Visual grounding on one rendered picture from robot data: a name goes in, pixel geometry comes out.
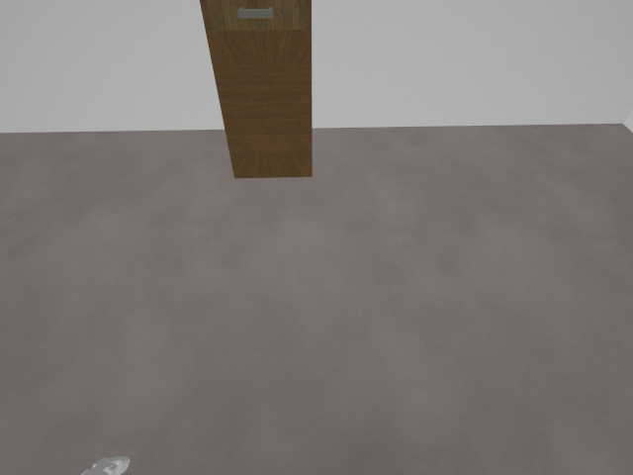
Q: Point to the drawer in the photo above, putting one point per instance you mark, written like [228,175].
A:
[287,15]

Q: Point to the cabinet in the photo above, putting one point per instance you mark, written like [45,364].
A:
[264,83]

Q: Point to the handle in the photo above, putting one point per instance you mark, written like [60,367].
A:
[254,13]

